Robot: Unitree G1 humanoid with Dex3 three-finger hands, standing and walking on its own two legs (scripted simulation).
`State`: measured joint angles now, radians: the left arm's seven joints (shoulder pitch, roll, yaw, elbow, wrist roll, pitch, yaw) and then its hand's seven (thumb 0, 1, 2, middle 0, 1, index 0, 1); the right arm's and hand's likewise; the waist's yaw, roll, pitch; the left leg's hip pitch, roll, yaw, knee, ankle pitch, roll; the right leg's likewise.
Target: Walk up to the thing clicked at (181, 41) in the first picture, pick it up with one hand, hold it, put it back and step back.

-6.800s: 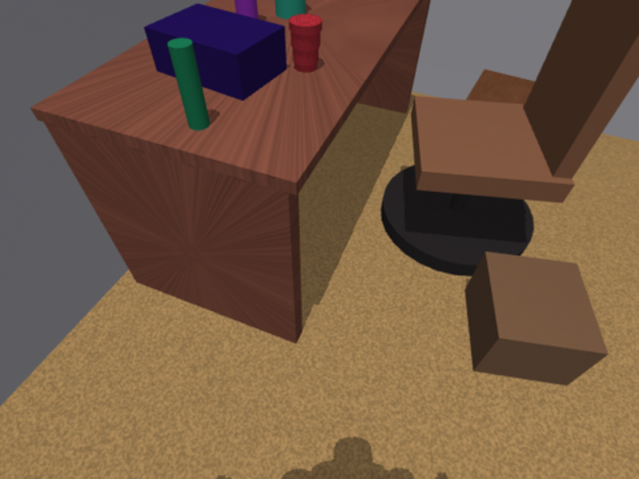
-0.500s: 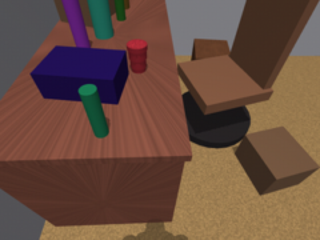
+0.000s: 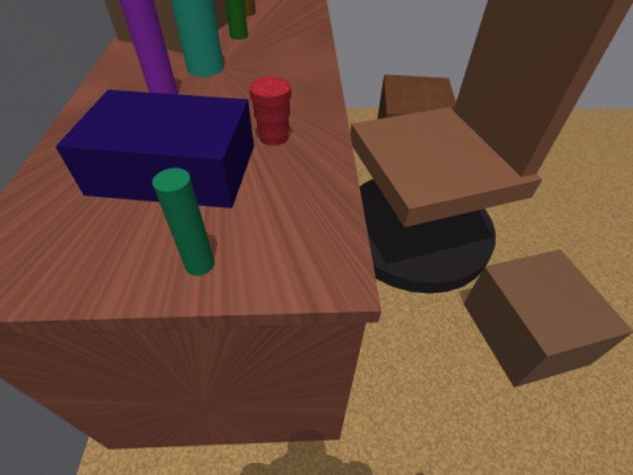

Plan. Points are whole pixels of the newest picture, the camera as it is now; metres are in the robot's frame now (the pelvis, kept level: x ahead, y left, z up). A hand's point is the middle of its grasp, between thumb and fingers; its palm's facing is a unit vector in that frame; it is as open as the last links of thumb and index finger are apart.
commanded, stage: stand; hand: left
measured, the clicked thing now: (187, 226) +0.47 +0.20 +0.04
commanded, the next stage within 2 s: rise first in 0.02 s
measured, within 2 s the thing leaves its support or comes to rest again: neither
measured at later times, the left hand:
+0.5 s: hand (125, 453) +0.19 +0.25 -0.09, palm faces +0.19 -0.93 -0.32, open 14.0 cm
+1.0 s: hand (93, 421) +0.20 +0.25 +0.01, palm faces +0.22 -0.91 -0.35, open 17.5 cm
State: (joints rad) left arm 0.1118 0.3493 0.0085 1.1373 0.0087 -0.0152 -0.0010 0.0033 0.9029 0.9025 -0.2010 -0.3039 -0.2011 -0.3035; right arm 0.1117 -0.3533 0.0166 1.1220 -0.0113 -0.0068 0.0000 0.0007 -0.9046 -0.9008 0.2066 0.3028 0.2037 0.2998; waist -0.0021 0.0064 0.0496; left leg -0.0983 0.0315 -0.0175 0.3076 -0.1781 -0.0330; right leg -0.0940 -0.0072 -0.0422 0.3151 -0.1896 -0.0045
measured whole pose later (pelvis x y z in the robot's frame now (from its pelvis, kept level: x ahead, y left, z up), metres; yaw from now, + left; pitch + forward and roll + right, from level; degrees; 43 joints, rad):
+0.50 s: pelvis +0.00 +0.01 -0.01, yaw -1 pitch +2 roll +0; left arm 0.19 0.28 0.13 0.62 -0.05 -0.07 0.07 0.00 0.09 0.25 -0.08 -0.10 -0.09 -0.09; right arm 0.16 -0.26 -0.08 0.74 0.05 -0.06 -0.07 0.00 -0.15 -0.26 0.07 0.07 0.06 0.07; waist 0.01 0.01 -0.02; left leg -0.20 0.02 0.01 0.40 -0.23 -0.02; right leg -0.21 -0.02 -0.02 0.42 -0.23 0.00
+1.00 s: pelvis +0.01 +0.02 -0.01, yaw -1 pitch -2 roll +0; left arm 0.44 0.29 0.17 0.03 -0.05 -0.09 0.05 -0.01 -0.54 0.03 -0.06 -0.06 -0.05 -0.06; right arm 0.26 -0.22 -0.10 0.61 0.02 -0.06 -0.05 -0.01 0.49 -0.04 0.06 0.05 0.06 0.05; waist 0.03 0.04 0.03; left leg -0.12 0.02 0.01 0.41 -0.25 -0.01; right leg -0.12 -0.02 -0.01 0.40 -0.25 0.02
